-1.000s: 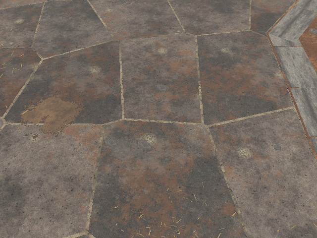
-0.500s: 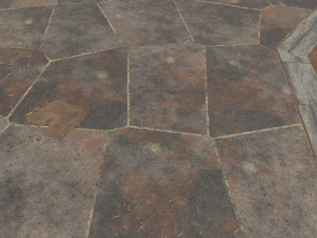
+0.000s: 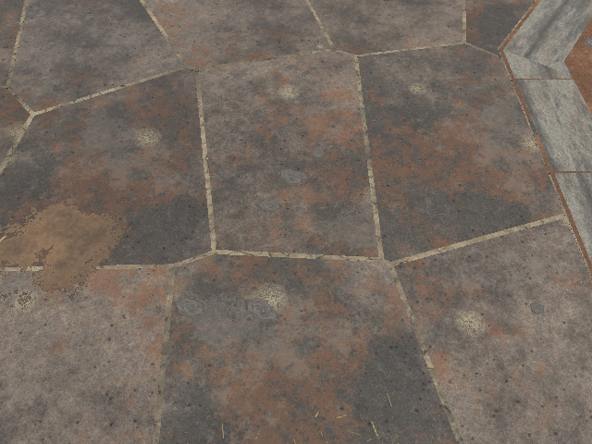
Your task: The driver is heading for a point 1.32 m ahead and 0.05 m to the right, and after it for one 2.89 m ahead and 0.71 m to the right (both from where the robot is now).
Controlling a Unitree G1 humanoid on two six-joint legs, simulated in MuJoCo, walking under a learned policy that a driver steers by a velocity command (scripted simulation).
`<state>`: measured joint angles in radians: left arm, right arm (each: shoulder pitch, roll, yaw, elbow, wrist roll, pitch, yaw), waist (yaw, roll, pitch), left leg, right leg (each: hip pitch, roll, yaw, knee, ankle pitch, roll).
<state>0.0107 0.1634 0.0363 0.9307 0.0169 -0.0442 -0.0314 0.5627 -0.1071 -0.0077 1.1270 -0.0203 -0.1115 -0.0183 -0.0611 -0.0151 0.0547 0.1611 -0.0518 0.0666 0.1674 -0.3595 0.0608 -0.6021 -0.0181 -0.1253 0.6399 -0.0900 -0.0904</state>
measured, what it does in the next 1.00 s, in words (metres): walks ahead: right foot, then left foot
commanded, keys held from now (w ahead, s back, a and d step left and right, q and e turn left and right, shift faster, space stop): w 1.00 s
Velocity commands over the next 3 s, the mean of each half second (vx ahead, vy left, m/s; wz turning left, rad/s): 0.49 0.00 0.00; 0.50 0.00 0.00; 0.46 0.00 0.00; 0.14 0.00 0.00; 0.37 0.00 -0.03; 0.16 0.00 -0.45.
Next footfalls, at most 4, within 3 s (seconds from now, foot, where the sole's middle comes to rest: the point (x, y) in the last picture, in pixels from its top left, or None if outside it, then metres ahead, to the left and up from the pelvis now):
0.08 right None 0.22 -0.07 -0.77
0.62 left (253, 400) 0.54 0.08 -0.77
1.18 right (319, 279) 0.85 -0.10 -0.77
1.66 left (257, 215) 1.07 0.06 -0.77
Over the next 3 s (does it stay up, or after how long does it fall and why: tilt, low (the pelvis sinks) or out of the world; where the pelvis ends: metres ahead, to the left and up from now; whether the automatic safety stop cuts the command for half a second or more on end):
stays up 1.24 0.00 0.00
